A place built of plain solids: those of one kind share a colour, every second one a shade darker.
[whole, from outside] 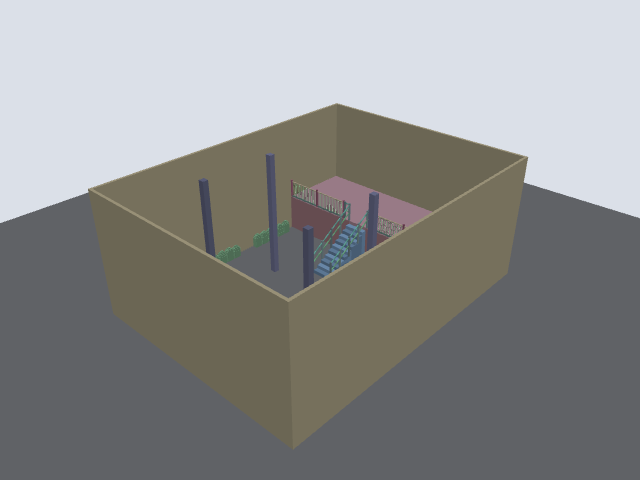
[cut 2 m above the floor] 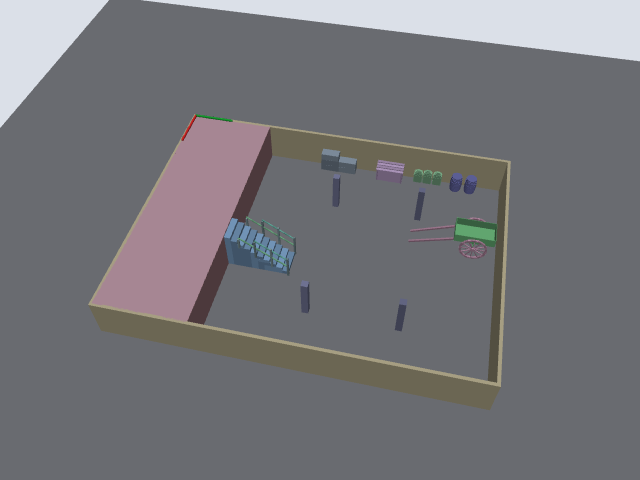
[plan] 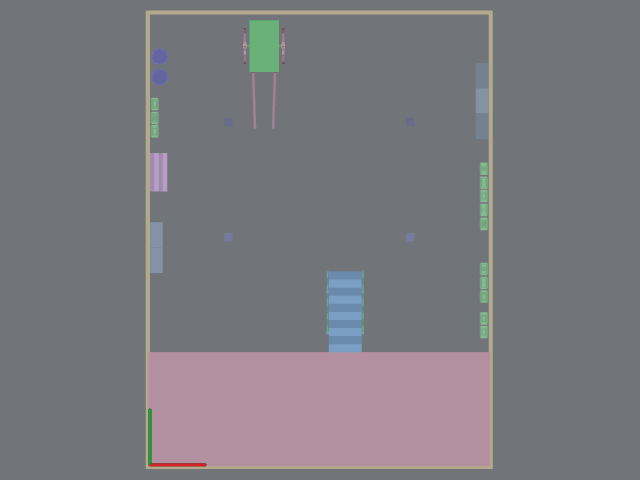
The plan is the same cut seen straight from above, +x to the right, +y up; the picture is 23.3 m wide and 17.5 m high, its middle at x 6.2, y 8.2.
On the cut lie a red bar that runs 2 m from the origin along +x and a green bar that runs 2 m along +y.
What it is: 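An aisled barn 12.3 x 16.4 m, 6.9 m high; a nave 6.6 m broad between two rows of posts 0.31 m square, 4.2 m apart, aisles 2.9 m broad; at the rear a loft 4.1 m deep at 2.10 m over closed bays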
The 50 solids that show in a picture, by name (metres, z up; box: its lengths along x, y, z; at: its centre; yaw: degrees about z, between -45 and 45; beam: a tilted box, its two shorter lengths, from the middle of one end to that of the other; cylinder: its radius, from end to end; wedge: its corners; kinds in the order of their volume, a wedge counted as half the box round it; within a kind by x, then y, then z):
{
 "loft_1": {"box": [12.45, 4.16, 2.15], "at": [6.17, 2.03, 1.03]},
 "wall_1": {"box": [0.15, 16.72, 6.93], "at": [-0.07, 8.21, 3.42]},
 "wall_2": {"box": [12.65, 0.15, 6.93], "at": [6.17, -0.07, 3.42]},
 "wall_3": {"box": [12.65, 0.15, 6.93], "at": [6.17, 16.5, 3.42]},
 "wall_4": {"box": [0.15, 16.72, 6.93], "at": [12.43, 8.21, 3.42]},
 "stair_1": {"box": [1.2, 0.85, 1.96], "at": [7.12, 3.98, 0.93]},
 "stair_2": {"box": [1.2, 0.85, 1.77], "at": [7.12, 4.27, 0.83]},
 "stair_3": {"box": [1.2, 0.85, 1.58], "at": [7.12, 4.57, 0.74]},
 "stair_4": {"box": [1.2, 0.85, 1.39], "at": [7.12, 4.86, 0.64]},
 "stair_5": {"box": [1.2, 0.85, 1.2], "at": [7.12, 5.15, 0.55]},
 "stair_6": {"box": [1.2, 0.85, 1.0], "at": [7.12, 5.45, 0.45]},
 "stair_7": {"box": [1.2, 0.85, 0.81], "at": [7.12, 5.74, 0.36]},
 "stair_8": {"box": [1.2, 0.85, 0.62], "at": [7.12, 6.04, 0.26]},
 "stair_9": {"box": [1.2, 0.85, 0.43], "at": [7.12, 6.33, 0.17]},
 "stair_10": {"box": [1.2, 0.85, 0.24], "at": [7.12, 6.62, 0.07]},
 "post_1": {"box": [0.31, 0.31, 6.93], "at": [2.86, 8.3, 3.42]},
 "post_2": {"box": [0.31, 0.31, 6.93], "at": [2.86, 12.49, 3.42]},
 "post_3": {"box": [0.31, 0.31, 6.93], "at": [9.49, 8.3, 3.42]},
 "post_4": {"box": [0.31, 0.31, 6.93], "at": [9.49, 12.49, 3.42]},
 "bales_1": {"box": [0.46, 0.92, 0.41], "at": [0.24, 7.46, 0.15]},
 "bales_2": {"box": [0.46, 0.92, 0.36], "at": [0.24, 7.46, 0.54]},
 "bales_3": {"box": [0.46, 0.92, 0.36], "at": [0.24, 7.46, 0.9]},
 "bales_4": {"box": [0.46, 0.92, 0.41], "at": [0.24, 8.38, 0.15]},
 "bales_5": {"box": [0.46, 0.92, 0.36], "at": [0.24, 8.38, 0.54]},
 "bales_6": {"box": [0.46, 0.92, 0.36], "at": [12.11, 12.34, 0.54]},
 "bales_7": {"box": [0.46, 0.92, 0.36], "at": [12.11, 13.27, 0.54]},
 "bales_8": {"box": [0.46, 0.92, 0.36], "at": [12.11, 14.2, 0.54]},
 "bin_1": {"box": [0.16, 1.41, 0.18], "at": [0.08, 10.67, 0.78]},
 "bin_2": {"box": [0.16, 1.41, 0.15], "at": [0.24, 10.67, 0.76]},
 "bin_3": {"box": [0.6, 1.37, 0.74], "at": [0.3, 10.67, 0.32]},
 "bin_4": {"box": [0.16, 1.41, 0.11], "at": [0.39, 10.67, 0.74]},
 "bin_5": {"box": [0.16, 1.41, 0.07], "at": [0.55, 10.67, 0.72]},
 "cart_rod_1": {"wedge": [[3.71, 14.3, 0.87], [3.71, 14.33, 0.79], [3.78, 12.25, 0.09], [3.78, 12.28, 0.0], [3.81, 14.31, 0.87], [3.81, 14.34, 0.79], [3.88, 12.26, 0.09], [3.88, 12.29, 0.0]]},
 "cart_rod_2": {"wedge": [[4.44, 12.26, 0.09], [4.44, 12.29, 0.0], [4.51, 14.31, 0.87], [4.51, 14.34, 0.79], [4.54, 12.25, 0.09], [4.54, 12.28, 0.0], [4.61, 14.3, 0.87], [4.61, 14.33, 0.79]]},
 "face_1": {"box": [6.52, 0.012, 2.12], "at": [3.26, 4.12, 1.01]},
 "face_2": {"box": [4.63, 0.012, 2.12], "at": [10.04, 4.12, 1.01]},
 "cart_1": {"box": [0.029, 1.9, 0.42], "at": [3.62, 15.27, 1.1]},
 "cart_2": {"box": [1.1, 1.9, 0.03], "at": [4.16, 15.27, 0.88]},
 "cart_3": {"box": [0.029, 1.9, 0.42], "at": [4.7, 15.27, 1.1]},
 "stair_guard_post_1": {"box": [0.09, 0.09, 1.27], "at": [6.47, 4.81, 2.04]},
 "stair_guard_post_2": {"box": [0.09, 0.09, 1.27], "at": [6.47, 5.56, 1.56]},
 "stair_guard_post_3": {"box": [0.09, 0.09, 1.27], "at": [6.47, 6.3, 1.07]},
 "stair_guard_post_4": {"box": [0.09, 0.09, 1.27], "at": [7.77, 4.81, 2.04]},
 "stair_guard_post_5": {"box": [0.09, 0.09, 1.27], "at": [7.77, 5.56, 1.56]},
 "stair_guard_post_6": {"box": [0.09, 0.09, 1.27], "at": [7.77, 6.3, 1.07]},
 "stair_guard_post_7": {"box": [0.09, 0.09, 1.27], "at": [7.77, 7.05, 0.58]},
 "guard_board_1": {"box": [2.06, 0.04, 0.15], "at": [9.21, 4.06, 2.13]},
 "guard_board_2": {"box": [2.06, 0.04, 0.15], "at": [11.27, 4.06, 2.13]},
 "cask_1": {"cylinder": 0.26, "from": [0.36, 14.14, 0.85], "to": [0.36, 14.14, 0.9]},
 "cask_2": {"cylinder": 0.26, "from": [0.36, 14.88, 0.85], "to": [0.36, 14.88, 0.9]}
}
